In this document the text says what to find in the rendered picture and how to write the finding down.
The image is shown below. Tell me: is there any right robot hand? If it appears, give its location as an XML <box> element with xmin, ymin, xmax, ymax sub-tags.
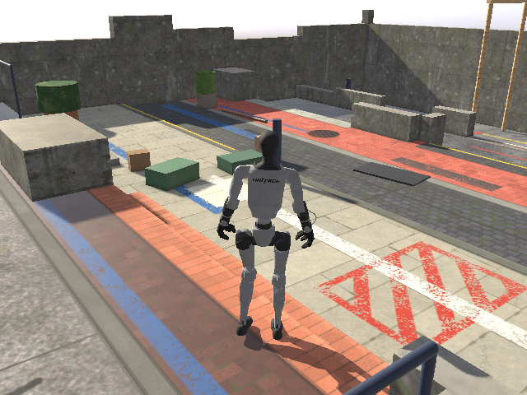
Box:
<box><xmin>295</xmin><ymin>230</ymin><xmax>315</xmax><ymax>249</ymax></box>

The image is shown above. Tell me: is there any left robot upper arm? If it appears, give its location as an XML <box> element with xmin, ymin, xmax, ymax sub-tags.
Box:
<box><xmin>226</xmin><ymin>165</ymin><xmax>250</xmax><ymax>210</ymax></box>

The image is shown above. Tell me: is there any left robot forearm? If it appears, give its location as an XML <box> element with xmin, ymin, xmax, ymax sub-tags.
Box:
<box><xmin>219</xmin><ymin>197</ymin><xmax>234</xmax><ymax>226</ymax></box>

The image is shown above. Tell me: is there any left robot hand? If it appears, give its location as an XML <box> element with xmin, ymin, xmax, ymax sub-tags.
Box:
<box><xmin>217</xmin><ymin>223</ymin><xmax>236</xmax><ymax>240</ymax></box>

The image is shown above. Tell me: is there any right robot forearm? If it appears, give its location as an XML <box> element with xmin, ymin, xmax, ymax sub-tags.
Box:
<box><xmin>297</xmin><ymin>201</ymin><xmax>312</xmax><ymax>233</ymax></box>

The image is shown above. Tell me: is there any right robot upper arm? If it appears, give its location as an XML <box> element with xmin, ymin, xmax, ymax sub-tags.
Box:
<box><xmin>284</xmin><ymin>167</ymin><xmax>305</xmax><ymax>213</ymax></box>

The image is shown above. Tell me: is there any robot left foot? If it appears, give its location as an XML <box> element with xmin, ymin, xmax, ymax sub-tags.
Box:
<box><xmin>236</xmin><ymin>316</ymin><xmax>253</xmax><ymax>336</ymax></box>

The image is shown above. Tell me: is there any right robot thigh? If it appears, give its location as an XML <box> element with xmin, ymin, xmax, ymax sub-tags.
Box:
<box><xmin>272</xmin><ymin>230</ymin><xmax>291</xmax><ymax>289</ymax></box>

